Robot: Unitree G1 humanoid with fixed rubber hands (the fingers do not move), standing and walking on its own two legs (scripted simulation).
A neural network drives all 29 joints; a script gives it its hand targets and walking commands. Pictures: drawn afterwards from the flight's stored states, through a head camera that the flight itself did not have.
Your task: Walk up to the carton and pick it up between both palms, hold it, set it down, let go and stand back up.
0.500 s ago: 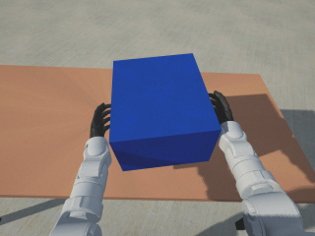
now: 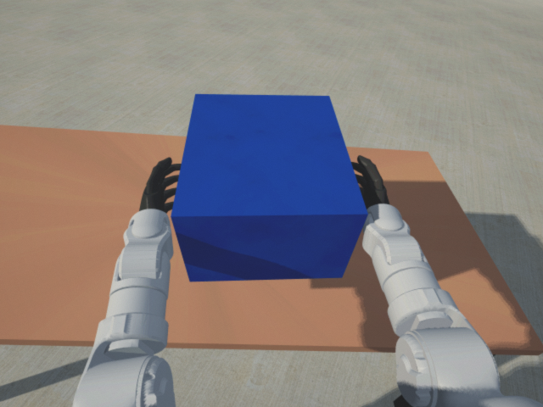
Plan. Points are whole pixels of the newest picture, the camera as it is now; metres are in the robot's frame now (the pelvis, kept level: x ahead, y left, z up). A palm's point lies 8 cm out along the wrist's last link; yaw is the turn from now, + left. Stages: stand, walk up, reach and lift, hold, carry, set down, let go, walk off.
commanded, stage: reach and lift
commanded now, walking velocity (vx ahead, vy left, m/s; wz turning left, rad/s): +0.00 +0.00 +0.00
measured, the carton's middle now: (265, 181) +0.45 +0.03 +0.11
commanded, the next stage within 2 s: hold in 1.22 s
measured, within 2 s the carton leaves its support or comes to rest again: neither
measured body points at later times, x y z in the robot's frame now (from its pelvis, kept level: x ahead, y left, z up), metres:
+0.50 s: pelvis +0.01 +0.00 +0.00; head -0.01 +0.02 +0.45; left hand +0.38 +0.18 +0.13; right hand +0.40 -0.16 +0.13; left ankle +0.04 +0.13 -0.75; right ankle -0.01 -0.13 -0.75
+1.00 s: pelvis +0.01 +0.00 +0.00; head -0.02 +0.03 +0.45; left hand +0.38 +0.18 +0.15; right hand +0.39 -0.16 +0.16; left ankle +0.04 +0.13 -0.75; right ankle -0.01 -0.13 -0.75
